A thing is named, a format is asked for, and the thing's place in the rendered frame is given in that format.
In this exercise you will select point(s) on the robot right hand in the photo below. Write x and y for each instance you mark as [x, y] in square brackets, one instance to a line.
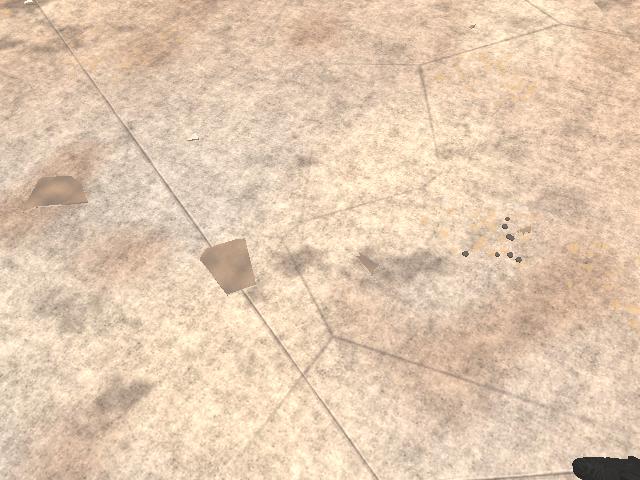
[600, 468]

